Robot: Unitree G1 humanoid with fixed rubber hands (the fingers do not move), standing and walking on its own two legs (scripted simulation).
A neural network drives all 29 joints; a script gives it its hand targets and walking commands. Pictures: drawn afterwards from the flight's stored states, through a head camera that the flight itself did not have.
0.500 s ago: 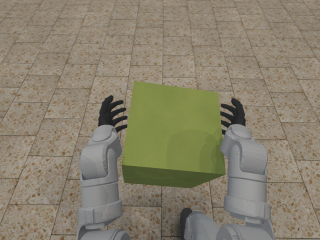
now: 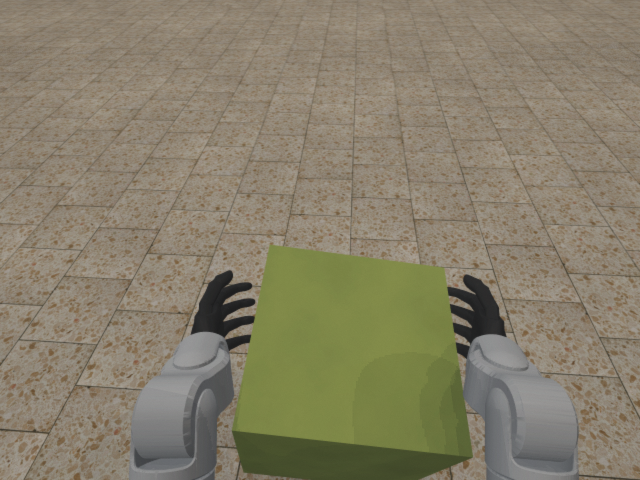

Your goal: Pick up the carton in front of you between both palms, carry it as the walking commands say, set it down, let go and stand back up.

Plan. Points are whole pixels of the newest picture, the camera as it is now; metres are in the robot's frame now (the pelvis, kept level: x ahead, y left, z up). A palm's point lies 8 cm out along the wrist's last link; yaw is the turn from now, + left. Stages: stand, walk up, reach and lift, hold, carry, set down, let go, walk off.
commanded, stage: carry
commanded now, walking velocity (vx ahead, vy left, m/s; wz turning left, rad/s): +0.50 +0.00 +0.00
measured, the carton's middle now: (337, 376) +0.25 +0.01 +0.01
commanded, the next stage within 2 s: none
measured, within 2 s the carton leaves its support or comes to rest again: neither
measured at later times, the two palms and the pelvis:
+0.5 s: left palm (260, 168) +0.55 +0.14 +0.11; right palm (438, 172) +0.55 -0.15 +0.11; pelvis +0.32 +0.00 +0.00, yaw -1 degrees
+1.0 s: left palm (284, 85) +0.89 +0.14 +0.11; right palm (413, 85) +0.89 -0.16 +0.11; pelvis +0.65 -0.01 +0.01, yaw +0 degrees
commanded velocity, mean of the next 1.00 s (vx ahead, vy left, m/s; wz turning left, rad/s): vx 0.50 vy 0.00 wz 0.00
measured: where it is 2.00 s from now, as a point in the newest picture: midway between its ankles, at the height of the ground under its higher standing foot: (341, 246)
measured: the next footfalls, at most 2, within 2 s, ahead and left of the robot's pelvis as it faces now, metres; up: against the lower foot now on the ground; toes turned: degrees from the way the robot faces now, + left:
left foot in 0.02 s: +0.19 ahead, +0.11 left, +0.00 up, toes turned +11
right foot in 0.54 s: +0.52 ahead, -0.12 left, +0.00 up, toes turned -12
